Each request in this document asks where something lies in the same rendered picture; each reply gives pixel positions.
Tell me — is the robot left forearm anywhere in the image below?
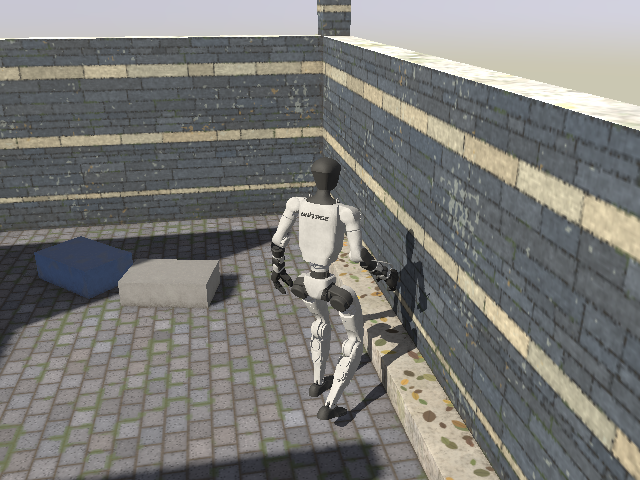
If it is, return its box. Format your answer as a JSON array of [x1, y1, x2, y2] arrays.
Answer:
[[271, 235, 285, 273]]

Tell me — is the right robot shin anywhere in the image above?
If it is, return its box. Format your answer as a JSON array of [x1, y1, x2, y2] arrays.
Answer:
[[325, 342, 363, 409]]

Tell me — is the right robot upper arm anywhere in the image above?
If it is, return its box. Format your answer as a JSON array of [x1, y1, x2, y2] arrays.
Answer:
[[339, 204, 365, 263]]

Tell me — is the humanoid robot head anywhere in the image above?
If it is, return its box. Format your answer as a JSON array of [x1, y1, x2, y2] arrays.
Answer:
[[306, 157, 341, 205]]

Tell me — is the right robot hand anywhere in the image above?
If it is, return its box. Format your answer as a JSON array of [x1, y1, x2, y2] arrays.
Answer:
[[376, 269, 398, 291]]

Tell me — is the robot right forearm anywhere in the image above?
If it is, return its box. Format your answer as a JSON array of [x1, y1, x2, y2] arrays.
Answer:
[[360, 248, 391, 280]]

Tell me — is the left robot upper arm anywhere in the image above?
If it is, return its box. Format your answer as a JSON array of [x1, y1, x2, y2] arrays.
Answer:
[[272, 197, 306, 248]]

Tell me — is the left robot hand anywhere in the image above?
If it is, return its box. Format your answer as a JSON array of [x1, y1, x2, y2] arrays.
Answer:
[[271, 268, 293, 294]]

